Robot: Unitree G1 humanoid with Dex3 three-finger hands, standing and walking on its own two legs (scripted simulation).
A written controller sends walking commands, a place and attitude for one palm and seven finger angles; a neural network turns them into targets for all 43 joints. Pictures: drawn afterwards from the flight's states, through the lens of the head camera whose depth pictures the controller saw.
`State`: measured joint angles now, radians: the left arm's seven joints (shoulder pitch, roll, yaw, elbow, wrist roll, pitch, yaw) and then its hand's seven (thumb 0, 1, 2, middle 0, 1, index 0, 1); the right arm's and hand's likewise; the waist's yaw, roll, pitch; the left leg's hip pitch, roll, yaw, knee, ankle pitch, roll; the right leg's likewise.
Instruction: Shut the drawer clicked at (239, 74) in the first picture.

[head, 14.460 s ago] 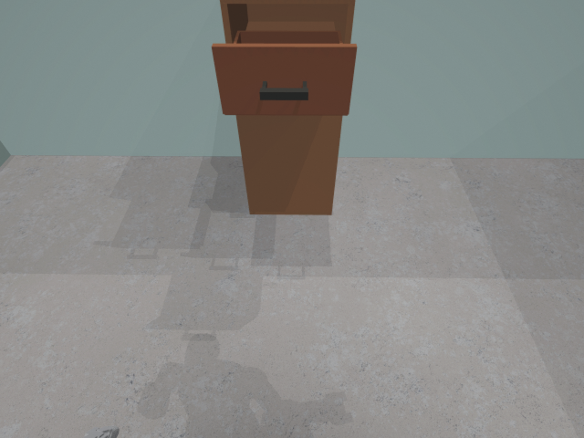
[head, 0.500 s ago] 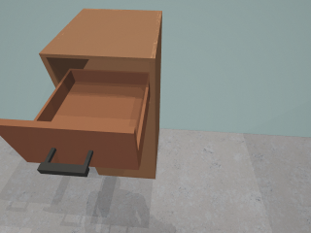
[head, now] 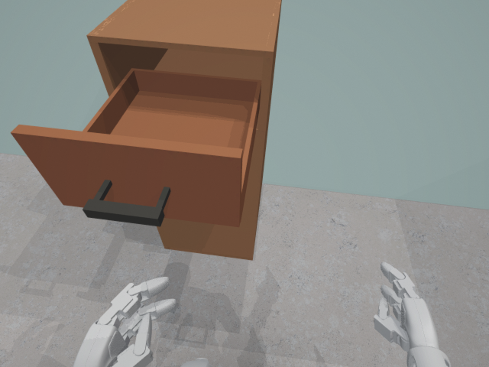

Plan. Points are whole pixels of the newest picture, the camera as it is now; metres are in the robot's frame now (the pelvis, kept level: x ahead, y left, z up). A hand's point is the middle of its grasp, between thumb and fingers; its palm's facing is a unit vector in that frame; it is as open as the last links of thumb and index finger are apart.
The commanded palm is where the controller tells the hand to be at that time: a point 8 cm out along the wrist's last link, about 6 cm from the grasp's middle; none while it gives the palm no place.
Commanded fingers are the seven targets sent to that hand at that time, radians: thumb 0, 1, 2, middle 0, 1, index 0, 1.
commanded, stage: raise the hand and make a fist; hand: left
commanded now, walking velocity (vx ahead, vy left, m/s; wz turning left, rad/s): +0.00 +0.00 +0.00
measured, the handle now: (130, 201) +0.34 +0.22 +0.09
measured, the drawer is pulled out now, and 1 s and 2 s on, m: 0.30 0.30 0.30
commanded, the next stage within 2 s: bring the fist close to the handle in 1.48 s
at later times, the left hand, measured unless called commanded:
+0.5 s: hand (98, 309) +0.17 +0.20 +0.10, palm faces +0.06 -1.00 -0.07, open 3.5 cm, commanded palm +0.13 +0.24 +0.11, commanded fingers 0.00 0.90 0.90 -1.14 -1.32 -1.14 -1.32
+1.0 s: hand (77, 299) +0.16 +0.20 +0.16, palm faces -0.02 -0.99 -0.12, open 3.2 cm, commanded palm +0.11 +0.25 +0.18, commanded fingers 0.00 0.90 0.90 -1.40 -1.60 -1.40 -1.60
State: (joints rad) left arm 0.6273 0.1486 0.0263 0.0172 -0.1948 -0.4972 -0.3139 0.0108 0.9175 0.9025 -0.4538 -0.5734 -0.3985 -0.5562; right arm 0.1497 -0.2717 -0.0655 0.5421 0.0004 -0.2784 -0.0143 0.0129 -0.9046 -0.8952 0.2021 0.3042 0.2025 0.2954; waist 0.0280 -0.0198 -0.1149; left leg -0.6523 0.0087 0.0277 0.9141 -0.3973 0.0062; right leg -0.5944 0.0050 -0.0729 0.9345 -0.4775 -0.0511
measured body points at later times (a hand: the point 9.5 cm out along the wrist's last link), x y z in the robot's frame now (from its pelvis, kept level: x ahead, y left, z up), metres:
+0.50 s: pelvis -0.01 +0.03 +0.01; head +0.00 +0.03 +0.46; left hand +0.16 +0.25 +0.11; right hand +0.14 -0.20 -0.07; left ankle +0.04 +0.12 -0.69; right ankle +0.00 -0.08 -0.69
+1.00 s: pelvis +0.01 +0.03 +0.03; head -0.01 +0.02 +0.47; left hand +0.16 +0.25 +0.17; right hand +0.24 -0.16 +0.00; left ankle +0.04 +0.12 -0.69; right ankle +0.00 -0.08 -0.69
